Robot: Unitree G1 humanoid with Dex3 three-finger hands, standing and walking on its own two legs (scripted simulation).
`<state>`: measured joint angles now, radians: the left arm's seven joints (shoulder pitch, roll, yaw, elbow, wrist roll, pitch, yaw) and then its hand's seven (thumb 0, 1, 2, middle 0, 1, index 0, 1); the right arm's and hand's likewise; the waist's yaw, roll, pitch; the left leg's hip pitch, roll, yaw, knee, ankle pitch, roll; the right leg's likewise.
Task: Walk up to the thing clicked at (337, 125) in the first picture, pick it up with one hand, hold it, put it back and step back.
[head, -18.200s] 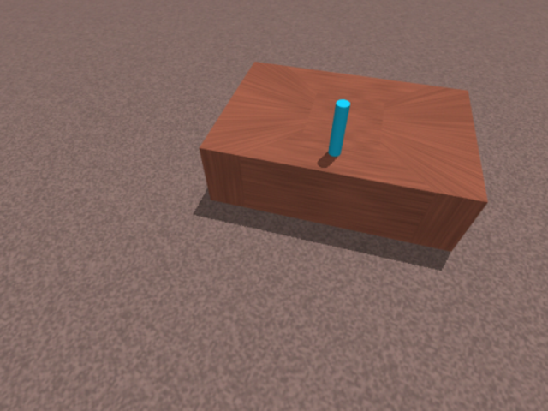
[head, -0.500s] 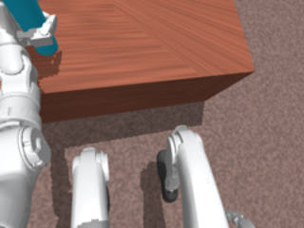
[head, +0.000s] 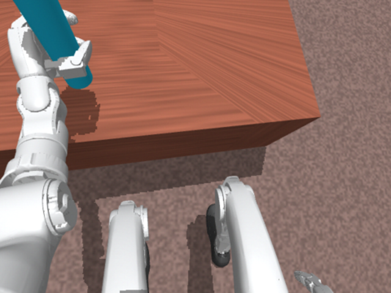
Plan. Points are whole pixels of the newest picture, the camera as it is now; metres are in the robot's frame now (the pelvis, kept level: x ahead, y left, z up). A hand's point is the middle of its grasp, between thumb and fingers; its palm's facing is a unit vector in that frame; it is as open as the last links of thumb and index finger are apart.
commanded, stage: settle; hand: left
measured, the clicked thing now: (55, 34) +0.56 +0.17 +0.02
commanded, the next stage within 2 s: lift in 0.68 s
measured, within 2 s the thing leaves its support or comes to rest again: neither
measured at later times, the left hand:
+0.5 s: hand (75, 46) +0.55 +0.14 +0.02, palm faces +0.14 -0.99 -0.06, open 7.1 cm
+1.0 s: hand (72, 49) +0.53 +0.14 +0.04, palm faces +0.13 -0.99 -0.08, open 7.1 cm
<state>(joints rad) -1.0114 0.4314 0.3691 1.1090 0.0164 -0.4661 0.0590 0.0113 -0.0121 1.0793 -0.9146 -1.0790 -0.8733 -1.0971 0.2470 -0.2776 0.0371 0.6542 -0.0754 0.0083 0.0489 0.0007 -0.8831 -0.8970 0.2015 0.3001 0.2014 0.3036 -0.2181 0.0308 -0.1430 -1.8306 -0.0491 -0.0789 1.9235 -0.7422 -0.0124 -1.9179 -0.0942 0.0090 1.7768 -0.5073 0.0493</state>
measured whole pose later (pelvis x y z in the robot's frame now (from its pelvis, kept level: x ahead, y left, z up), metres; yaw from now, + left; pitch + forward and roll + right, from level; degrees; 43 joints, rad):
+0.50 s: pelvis +0.01 -0.01 +0.03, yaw +0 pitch +36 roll -3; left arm -0.93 0.38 0.35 1.08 0.01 -0.49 0.07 0.01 -0.01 1.08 -0.92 -1.08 -0.88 -1.10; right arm 0.23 -0.25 0.03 0.67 -0.08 0.00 0.04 0.00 -0.88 -0.90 0.20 0.30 0.20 0.30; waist -0.20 0.03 -0.15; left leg -1.72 -0.03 -0.08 1.82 -0.73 -0.03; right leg -1.82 -0.08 0.00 1.69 -0.51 0.04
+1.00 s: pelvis +0.01 -0.01 +0.05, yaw +0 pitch +35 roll -2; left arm -0.83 0.35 0.32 1.02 0.00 -0.50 0.06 0.01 -0.01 1.08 -0.92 -1.08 -0.88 -1.10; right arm 0.23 -0.25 0.01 0.67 -0.06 0.01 0.04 0.00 -0.91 -0.90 0.20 0.30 0.20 0.30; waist -0.18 0.02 -0.15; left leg -1.63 -0.02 -0.08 1.74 -0.72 -0.03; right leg -1.73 -0.08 0.00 1.62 -0.50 0.04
